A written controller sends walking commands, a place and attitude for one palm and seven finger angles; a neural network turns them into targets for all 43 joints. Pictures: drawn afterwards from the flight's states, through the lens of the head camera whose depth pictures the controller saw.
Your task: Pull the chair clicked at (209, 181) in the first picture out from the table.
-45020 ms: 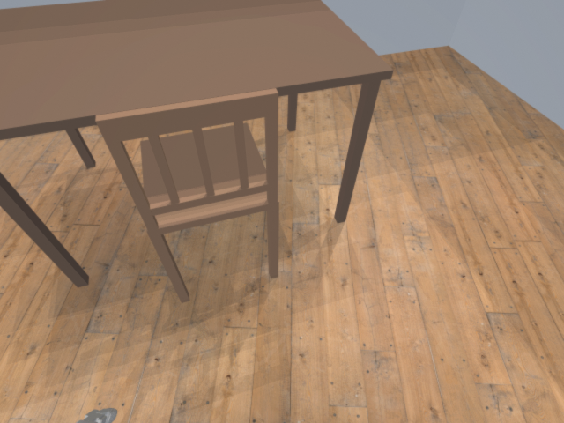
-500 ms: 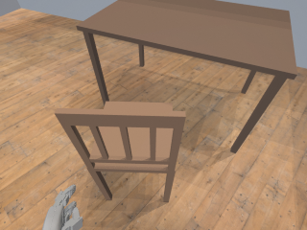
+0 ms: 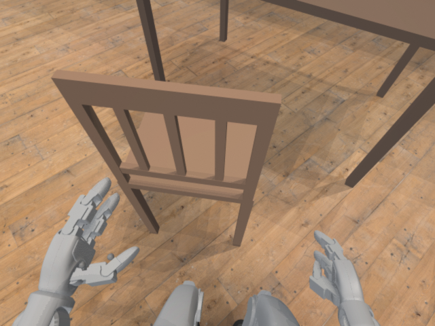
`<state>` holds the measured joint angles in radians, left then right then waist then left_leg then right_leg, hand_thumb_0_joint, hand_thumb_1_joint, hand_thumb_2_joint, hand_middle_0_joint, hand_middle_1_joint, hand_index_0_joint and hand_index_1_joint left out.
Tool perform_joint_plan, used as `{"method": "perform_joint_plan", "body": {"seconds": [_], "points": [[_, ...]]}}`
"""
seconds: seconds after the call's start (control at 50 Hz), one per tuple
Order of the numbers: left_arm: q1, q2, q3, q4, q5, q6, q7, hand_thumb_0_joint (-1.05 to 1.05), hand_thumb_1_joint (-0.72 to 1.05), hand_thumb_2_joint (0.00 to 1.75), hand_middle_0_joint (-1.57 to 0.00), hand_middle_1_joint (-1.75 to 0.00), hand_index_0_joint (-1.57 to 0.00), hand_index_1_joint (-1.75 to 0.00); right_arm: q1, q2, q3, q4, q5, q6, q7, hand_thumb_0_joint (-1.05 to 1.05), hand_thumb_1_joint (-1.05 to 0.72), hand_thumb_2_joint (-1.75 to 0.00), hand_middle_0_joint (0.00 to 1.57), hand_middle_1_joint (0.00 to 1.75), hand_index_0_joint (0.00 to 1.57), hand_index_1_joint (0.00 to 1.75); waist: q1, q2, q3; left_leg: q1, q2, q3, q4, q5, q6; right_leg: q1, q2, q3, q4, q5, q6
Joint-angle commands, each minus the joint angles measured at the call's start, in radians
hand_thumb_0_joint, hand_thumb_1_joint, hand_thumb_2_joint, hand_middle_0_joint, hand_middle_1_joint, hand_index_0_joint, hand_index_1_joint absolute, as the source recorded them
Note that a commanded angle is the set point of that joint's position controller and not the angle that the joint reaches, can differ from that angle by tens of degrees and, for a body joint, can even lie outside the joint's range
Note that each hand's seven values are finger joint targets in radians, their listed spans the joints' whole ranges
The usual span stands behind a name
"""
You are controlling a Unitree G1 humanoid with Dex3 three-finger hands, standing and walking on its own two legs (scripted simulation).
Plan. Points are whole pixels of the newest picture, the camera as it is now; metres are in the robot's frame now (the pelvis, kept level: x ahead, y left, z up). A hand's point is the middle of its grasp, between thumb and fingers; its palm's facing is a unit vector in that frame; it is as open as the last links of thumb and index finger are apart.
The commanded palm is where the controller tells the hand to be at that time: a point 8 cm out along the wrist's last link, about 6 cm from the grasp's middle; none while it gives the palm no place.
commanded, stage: raise the hand toward the chair's back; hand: left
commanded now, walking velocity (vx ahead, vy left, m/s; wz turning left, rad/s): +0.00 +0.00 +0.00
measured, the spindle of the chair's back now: (176, 146) +0.46 +0.14 +0.00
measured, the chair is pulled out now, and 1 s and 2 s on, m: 0.43 0.43 0.43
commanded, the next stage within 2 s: aim the fingers beside a spindle in 1.44 s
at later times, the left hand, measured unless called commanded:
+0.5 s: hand (94, 234) +0.24 +0.22 +0.06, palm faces -0.02 -1.00 -0.03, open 15.5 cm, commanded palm +0.22 +0.28 +0.06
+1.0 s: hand (69, 216) +0.26 +0.26 +0.07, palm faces -0.05 -1.00 -0.05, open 16.9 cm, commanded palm +0.24 +0.32 +0.07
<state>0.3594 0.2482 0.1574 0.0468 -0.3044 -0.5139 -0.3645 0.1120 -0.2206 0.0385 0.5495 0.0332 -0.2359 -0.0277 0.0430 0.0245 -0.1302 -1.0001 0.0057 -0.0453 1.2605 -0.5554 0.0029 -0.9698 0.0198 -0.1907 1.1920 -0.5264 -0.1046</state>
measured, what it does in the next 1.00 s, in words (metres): shifts its weight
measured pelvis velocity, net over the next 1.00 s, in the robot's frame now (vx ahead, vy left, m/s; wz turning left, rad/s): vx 0.01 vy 0.06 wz -0.02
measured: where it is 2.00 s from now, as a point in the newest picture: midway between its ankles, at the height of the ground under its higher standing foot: outside the picture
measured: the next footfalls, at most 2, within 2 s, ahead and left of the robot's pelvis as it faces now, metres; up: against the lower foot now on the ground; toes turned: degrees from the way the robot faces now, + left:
none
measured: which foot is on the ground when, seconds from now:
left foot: down 0.00-1.00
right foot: down 0.00-1.00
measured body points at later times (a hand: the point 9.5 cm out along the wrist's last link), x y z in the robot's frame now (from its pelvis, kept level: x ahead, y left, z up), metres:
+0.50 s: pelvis +0.01 +0.04 +0.02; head +0.09 +0.05 +0.46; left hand +0.24 +0.28 +0.06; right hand +0.19 -0.23 -0.05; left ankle +0.03 +0.11 -0.63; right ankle +0.04 -0.06 -0.63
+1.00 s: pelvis +0.01 +0.06 +0.03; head +0.09 +0.08 +0.47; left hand +0.26 +0.32 +0.08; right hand +0.19 -0.17 -0.05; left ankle +0.03 +0.12 -0.63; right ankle +0.04 -0.06 -0.63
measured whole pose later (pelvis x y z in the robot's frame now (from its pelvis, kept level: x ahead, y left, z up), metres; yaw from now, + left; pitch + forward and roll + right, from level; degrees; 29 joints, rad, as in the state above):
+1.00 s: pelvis +0.01 +0.06 +0.03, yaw -1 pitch +16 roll -4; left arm 0.29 0.29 0.21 0.04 -0.29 -0.37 -0.30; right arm 0.23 -0.25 0.03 0.53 0.03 -0.19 -0.04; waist 0.00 0.04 -0.13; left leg -0.89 -0.03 0.02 1.13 -0.52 0.09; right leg -0.86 -0.01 -0.12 1.04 -0.46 -0.01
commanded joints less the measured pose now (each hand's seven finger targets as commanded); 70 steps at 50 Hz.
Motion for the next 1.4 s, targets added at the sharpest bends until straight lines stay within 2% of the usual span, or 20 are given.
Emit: {"method": "perform_joint_plan", "body": {"seconds": [0.0, 0.04, 0.06, 0.08, 0.18, 0.24, 0.34, 0.46, 0.52, 0.58, 0.66, 0.84, 0.92, 0.98, 1.04, 1.14, 1.16, 1.2, 1.24, 1.38], "points": [[-0.004, 0.179, 0.171, -0.193, -0.044, 0.08, -0.017, 0.0, 0.11, 0.56, -0.12, -0.18, -0.12, -0.18, 0.021, -0.139, -0.088, -0.142, 0.02, -0.044, -0.029, 0.0, -0.9, -0.9, 0.2, 0.3, 0.2, 0.3, -0.033, -0.025, -0.348, 0.063, -0.013, 0.012, -0.151, 0.255, 0.031, 0.454, -0.077, 0.343, -0.308, 0.224, 0.12], [0.029, 0.139, 0.179, -0.216, -0.051, 0.087, 0.03, 0.0, 0.06, 0.54, -0.12, -0.17, -0.12, -0.17, 0.015, -0.116, -0.091, -0.141, 0.015, -0.043, -0.025, 0.0, -0.9, -0.9, 0.2, 0.3, 0.2, 0.3, -0.022, -0.057, -0.355, 0.075, -0.011, 0.007, -0.176, 0.284, 0.024, 0.481, -0.079, 0.322, -0.292, 0.319, 0.124], [0.057, 0.149, 0.2, -0.196, -0.045, 0.084, 0.056, 0.0, 0.04, 0.53, -0.11, -0.16, -0.11, -0.16, 0.005, -0.112, -0.093, -0.133, 0.012, -0.04, -0.024, 0.0, -0.9, -0.9, 0.2, 0.3, 0.2, 0.3, -0.01, -0.058, -0.351, 0.071, -0.011, 0.004, -0.182, 0.294, 0.022, 0.489, -0.076, 0.316, -0.283, 0.351, 0.123], [0.052, 0.119, 0.174, -0.209, -0.042, 0.07, 0.069, 0.0, 0.01, 0.52, -0.11, -0.16, -0.11, -0.16, 0.017, -0.106, -0.091, -0.131, 0.009, -0.042, -0.02, 0.0, -0.9, -0.9, 0.2, 0.3, 0.2, 0.3, -0.018, -0.057, -0.336, 0.071, -0.011, 0.004, -0.191, 0.298, 0.019, 0.487, -0.078, 0.309, -0.277, 0.381, 0.123], [0.033, 0.095, 0.107, -0.142, -0.001, 0.01, 0.075, 0.0, -0.1, 0.47, -0.1, -0.14, -0.1, -0.14, 0.028, -0.127, -0.1, -0.117, 0.005, -0.046, -0.019, 0.0, -0.9, -0.9, 0.2, 0.3, 0.2, 0.3, -0.051, -0.09, -0.223, 0.06, -0.009, 0.01, -0.208, 0.245, 0.027, 0.367, -0.065, 0.283, -0.289, 0.226, 0.112], [0.014, 0.108, 0.099, -0.148, -0.006, -0.011, 0.061, 0.0, -0.17, 0.44, -0.09, -0.13, -0.09, -0.13, 0.041, -0.144, -0.102, -0.125, 0.009, -0.053, -0.024, 0.0, -0.9, -0.9, 0.2, 0.3, 0.2, 0.3, -0.052, -0.051, -0.22, 0.089, -0.011, 0.013, -0.224, 0.214, 0.032, 0.313, -0.053, 0.257, -0.295, 0.11, 0.095], [-0.006, 0.132, 0.115, -0.223, -0.012, -0.036, 0.089, 0.0, -0.29, 0.39, -0.08, -0.11, -0.08, -0.11, 0.055, -0.153, -0.1, -0.131, 0.004, -0.061, -0.029, 0.0, -0.9, -0.9, 0.2, 0.3, 0.2, 0.3, -0.039, 0.026, -0.266, 0.188, -0.01, 0.003, -0.263, 0.267, 0.03, 0.291, -0.036, 0.189, -0.254, 0.177, 0.077], [-0.016, 0.121, 0.087, -0.182, 0.007, 0.003, 0.101, 0.0, -0.43, 0.33, -0.07, -0.09, -0.07, -0.09, 0.059, -0.166, -0.096, -0.142, 0.002, -0.037, -0.025, 0.0, -0.9, -0.9, 0.2, 0.3, 0.2, 0.3, -0.055, 0.015, -0.228, 0.227, -0.004, -0.017, -0.294, 0.272, 0.024, 0.24, -0.021, 0.144, -0.244, 0.185, 0.075], [-0.032, 0.122, 0.068, -0.226, 0.014, 0.02, 0.094, 0.0, -0.5, 0.3, -0.06, -0.08, -0.06, -0.08, 0.066, -0.169, -0.088, -0.161, 0.002, -0.028, -0.022, 0.0, -0.9, -0.9, 0.2, 0.3, 0.2, 0.3, -0.052, 0.066, -0.242, 0.282, 0.001, -0.036, -0.317, 0.304, 0.01, 0.224, -0.017, 0.125, -0.237, 0.193, 0.07], [-0.047, 0.134, 0.08, -0.236, 0.019, 0.037, 0.101, 0.0, -0.5, 0.3, -0.06, -0.08, -0.06, -0.08, 0.071, -0.171, -0.083, -0.169, -0.001, -0.018, -0.022, 0.0, -0.9, -0.9, 0.2, 0.3, 0.2, 0.3, -0.05, 0.065, -0.248, 0.313, 0.007, -0.053, -0.326, 0.342, -0.004, 0.21, -0.014, 0.11, -0.228, 0.198, 0.069], [-0.069, 0.142, 0.098, -0.211, 0.011, 0.051, 0.094, 0.0, -0.5, 0.3, -0.06, -0.08, -0.06, -0.08, 0.071, -0.174, -0.078, -0.171, -0.003, -0.009, -0.025, 0.0, -0.9, -0.9, 0.2, 0.3, 0.2, 0.3, -0.053, 0.035, -0.231, 0.302, 0.007, -0.062, -0.329, 0.334, -0.012, 0.202, -0.01, 0.106, -0.228, 0.189, 0.069], [-0.126, 0.159, 0.105, -0.225, 0.003, 0.077, 0.065, 0.0, -0.5, 0.3, -0.06, -0.08, -0.06, -0.08, 0.084, -0.184, -0.073, -0.174, 0.002, -0.006, -0.025, 0.0, -0.9, -0.9, 0.2, 0.3, 0.2, 0.3, -0.052, 0.075, -0.247, 0.362, 0.019, -0.105, -0.362, 0.361, -0.043, 0.182, -0.01, 0.1, -0.231, 0.173, 0.071], [-0.128, 0.175, 0.132, -0.224, -0.003, 0.079, 0.064, 0.0, -0.5, 0.3, -0.06, -0.08, -0.06, -0.08, 0.094, -0.186, -0.079, -0.165, 0.002, -0.008, -0.023, 0.0, -0.9, -0.9, 0.2, 0.3, 0.2, 0.3, -0.046, 0.083, -0.275, 0.402, 0.028, -0.115, -0.366, 0.441, -0.055, 0.19, -0.009, 0.097, -0.232, 0.195, 0.073], [-0.101, 0.152, 0.12, -0.186, -0.008, 0.085, 0.062, 0.0, -0.5, 0.3, -0.06, -0.08, -0.06, -0.08, 0.098, -0.185, -0.081, -0.16, 0.004, -0.009, -0.019, 0.0, -0.9, -0.9, 0.2, 0.3, 0.2, 0.3, -0.052, 0.051, -0.256, 0.381, 0.025, -0.103, -0.361, 0.448, -0.05, 0.199, -0.007, 0.094, -0.243, 0.201, 0.075], [-0.117, 0.153, 0.115, -0.178, -0.01, 0.087, 0.059, 0.0, -0.5, 0.3, -0.06, -0.08, -0.06, -0.08, 0.094, -0.191, -0.082, -0.163, 0.006, -0.009, -0.016, 0.0, -0.9, -0.9, 0.2, 0.3, 0.2, 0.3, -0.054, 0.053, -0.239, 0.353, 0.022, -0.101, -0.369, 0.37, -0.044, 0.197, -0.009, 0.097, -0.247, 0.173, 0.074], [-0.116, 0.181, 0.137, -0.205, -0.009, 0.068, 0.073, 0.0, -0.5, 0.3, -0.06, -0.08, -0.06, -0.08, 0.092, -0.188, -0.083, -0.166, 0.002, -0.015, -0.015, 0.0, -0.9, -0.9, 0.2, 0.3, 0.2, 0.3, -0.045, 0.073, -0.25, 0.35, 0.015, -0.082, -0.366, 0.37, -0.039, 0.222, -0.01, 0.104, -0.255, 0.183, 0.068], [-0.113, 0.192, 0.142, -0.205, -0.005, 0.063, 0.08, 0.0, -0.5, 0.3, -0.06, -0.08, -0.06, -0.08, 0.093, -0.19, -0.082, -0.161, 0.001, -0.015, -0.015, 0.0, -0.9, -0.9, 0.2, 0.3, 0.2, 0.3, -0.05, 0.051, -0.252, 0.337, 0.015, -0.079, -0.359, 0.377, -0.034, 0.23, -0.007, 0.106, -0.254, 0.189, 0.068], [-0.118, 0.182, 0.134, -0.225, -0.002, 0.051, 0.087, 0.0, -0.5, 0.3, -0.06, -0.08, -0.06, -0.08, 0.093, -0.187, -0.081, -0.162, 0.0, -0.016, -0.011, 0.0, -0.9, -0.9, 0.2, 0.3, 0.2, 0.3, -0.047, 0.095, -0.255, 0.358, 0.019, -0.087, -0.363, 0.397, -0.043, 0.214, -0.01, 0.103, -0.245, 0.189, 0.068], [-0.114, 0.171, 0.125, -0.221, -0.001, 0.045, 0.09, 0.0, -0.5, 0.3, -0.06, -0.08, -0.06, -0.08, 0.095, -0.186, -0.082, -0.159, -0.001, -0.015, -0.01, 0.0, -0.9, -0.9, 0.2, 0.3, 0.2, 0.3, -0.052, 0.095, -0.253, 0.365, 0.021, -0.087, -0.359, 0.396, -0.042, 0.201, -0.01, 0.103, -0.245, 0.188, 0.07], [-0.11, 0.167, 0.125, -0.175, -0.009, 0.061, 0.074, 0.0, -0.5, 0.3, -0.06, -0.08, -0.06, -0.08, 0.093, -0.184, -0.08, -0.158, 0.003, -0.007, -0.014, 0.0, -0.9, -0.9, 0.2, 0.3, 0.2, 0.3, -0.058, 0.047, -0.244, 0.314, 0.009, -0.059, -0.343, 0.362, -0.023, 0.238, -0.009, 0.112, -0.258, 0.207, 0.07]]}}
